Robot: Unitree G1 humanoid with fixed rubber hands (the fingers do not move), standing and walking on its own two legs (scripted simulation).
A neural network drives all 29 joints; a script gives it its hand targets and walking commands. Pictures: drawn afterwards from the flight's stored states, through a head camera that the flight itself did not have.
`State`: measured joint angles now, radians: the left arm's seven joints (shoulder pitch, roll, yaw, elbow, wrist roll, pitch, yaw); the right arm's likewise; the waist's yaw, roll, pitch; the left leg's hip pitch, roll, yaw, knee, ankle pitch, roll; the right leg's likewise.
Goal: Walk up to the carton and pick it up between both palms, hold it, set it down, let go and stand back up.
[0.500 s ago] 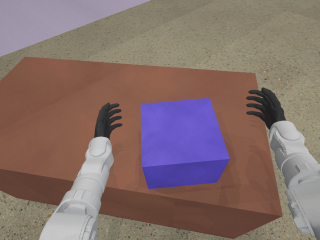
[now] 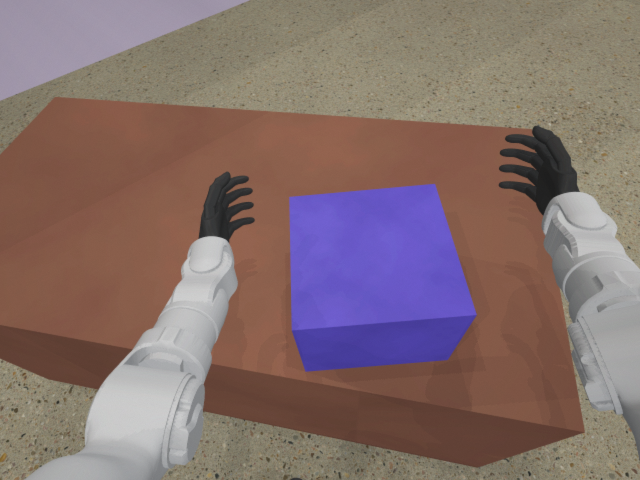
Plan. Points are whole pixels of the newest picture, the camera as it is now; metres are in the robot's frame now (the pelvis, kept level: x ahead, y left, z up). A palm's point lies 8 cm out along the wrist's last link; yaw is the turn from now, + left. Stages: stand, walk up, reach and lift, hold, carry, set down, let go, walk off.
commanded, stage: reach and lift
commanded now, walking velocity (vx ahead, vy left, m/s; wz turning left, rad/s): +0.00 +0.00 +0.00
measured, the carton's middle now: (369, 279) +0.44 +0.05 -0.09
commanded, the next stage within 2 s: none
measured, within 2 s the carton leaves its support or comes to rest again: neither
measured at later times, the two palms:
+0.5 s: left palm (235, 286) +0.37 +0.24 -0.05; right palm (504, 253) +0.49 -0.14 -0.03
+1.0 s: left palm (260, 288) +0.38 +0.20 -0.06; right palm (478, 251) +0.49 -0.11 -0.04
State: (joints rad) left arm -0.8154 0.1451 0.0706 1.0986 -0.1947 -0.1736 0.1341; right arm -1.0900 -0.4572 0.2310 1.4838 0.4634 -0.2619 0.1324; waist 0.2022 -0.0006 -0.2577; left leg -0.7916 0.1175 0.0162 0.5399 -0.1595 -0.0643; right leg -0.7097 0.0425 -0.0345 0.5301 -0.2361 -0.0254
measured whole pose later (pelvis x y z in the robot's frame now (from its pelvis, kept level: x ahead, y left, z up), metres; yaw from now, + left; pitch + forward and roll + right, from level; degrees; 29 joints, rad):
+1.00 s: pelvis -0.01 +0.00 -0.05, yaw -1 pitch +37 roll -1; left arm -0.78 -0.03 0.26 1.21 -0.06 -0.49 0.14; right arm -1.12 -0.30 0.05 1.62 0.15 -0.56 0.04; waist 0.22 0.01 -0.35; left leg -1.23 0.11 0.01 0.85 -0.27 -0.06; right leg -1.16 0.03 -0.02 0.87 -0.36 -0.02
